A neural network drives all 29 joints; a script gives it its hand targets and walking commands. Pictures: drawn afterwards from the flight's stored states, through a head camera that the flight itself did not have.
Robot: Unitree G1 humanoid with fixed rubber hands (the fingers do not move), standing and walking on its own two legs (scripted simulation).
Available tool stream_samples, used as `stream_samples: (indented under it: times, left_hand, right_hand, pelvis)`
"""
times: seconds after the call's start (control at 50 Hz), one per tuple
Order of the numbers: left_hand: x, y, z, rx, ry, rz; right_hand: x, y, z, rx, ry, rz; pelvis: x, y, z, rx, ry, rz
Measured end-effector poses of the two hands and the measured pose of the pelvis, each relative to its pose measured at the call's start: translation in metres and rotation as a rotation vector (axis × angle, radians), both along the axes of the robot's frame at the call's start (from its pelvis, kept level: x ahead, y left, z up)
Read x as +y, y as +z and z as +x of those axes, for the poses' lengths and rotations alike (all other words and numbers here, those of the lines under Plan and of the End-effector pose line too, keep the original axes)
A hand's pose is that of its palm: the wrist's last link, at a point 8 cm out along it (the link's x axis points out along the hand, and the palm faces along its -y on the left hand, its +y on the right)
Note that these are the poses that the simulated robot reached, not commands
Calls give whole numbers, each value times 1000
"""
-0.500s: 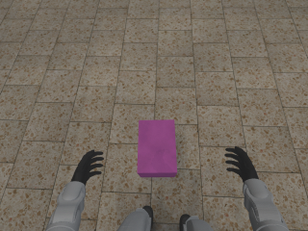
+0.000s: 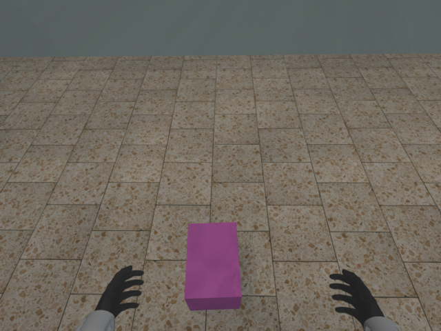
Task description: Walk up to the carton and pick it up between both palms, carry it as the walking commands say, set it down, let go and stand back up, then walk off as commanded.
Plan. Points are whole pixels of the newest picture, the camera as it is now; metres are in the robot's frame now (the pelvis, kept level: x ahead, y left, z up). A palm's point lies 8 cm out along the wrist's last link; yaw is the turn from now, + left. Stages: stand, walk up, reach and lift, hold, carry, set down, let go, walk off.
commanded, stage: let go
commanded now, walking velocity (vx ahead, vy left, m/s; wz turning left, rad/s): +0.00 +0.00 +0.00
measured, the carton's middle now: (213, 265) +0.45 +0.08 -0.68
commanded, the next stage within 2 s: stand in 0.18 s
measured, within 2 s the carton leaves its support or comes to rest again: neither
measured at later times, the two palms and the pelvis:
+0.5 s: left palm (72, 325) +0.14 +0.31 -0.09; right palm out of the picture +0.14 -0.27 -0.08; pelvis +0.01 +0.02 +0.00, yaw -1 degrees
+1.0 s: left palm out of the picture +0.13 +0.32 -0.10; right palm out of the picture +0.11 -0.27 -0.09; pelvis +0.01 +0.03 +0.00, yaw -1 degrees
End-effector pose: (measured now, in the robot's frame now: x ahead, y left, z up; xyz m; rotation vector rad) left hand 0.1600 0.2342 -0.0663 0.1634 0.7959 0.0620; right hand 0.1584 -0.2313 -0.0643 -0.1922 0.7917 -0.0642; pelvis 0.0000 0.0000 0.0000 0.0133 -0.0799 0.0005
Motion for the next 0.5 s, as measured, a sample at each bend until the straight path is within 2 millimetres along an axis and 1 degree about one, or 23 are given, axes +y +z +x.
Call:
stream_samples:
  times: [0.1,0.2,0.28,0.36,0.42,0.5]
  left_hand:
    - [2,-3,-4,21,1,9]
    - [11,-5,-7,41,31,37]
    - [34,-12,-11,39,36,114]
    - [55,-18,-16,60,43,153]
    - [65,-22,-19,87,43,172]
    - [72,-27,-21,120,38,184]
  right_hand:
    - [5,-1,-1,-1,-6,7]
    - [6,-3,-3,-8,-7,-16]
    - [-11,-13,-12,55,-22,-115]
    - [-29,-14,-19,98,-49,-172]
    - [-37,-13,-21,115,-65,-198]
    - [-42,-13,-20,131,-79,-216]
  pelvis:
    - [3,-1,-2,-10,2,-2]
    - [8,-2,-3,8,7,-7]
    - [11,-4,-1,48,0,-13]
    - [14,-4,3,66,-6,-16]
    - [16,-4,6,72,-9,-17]
    - [20,-3,10,74,-12,-17]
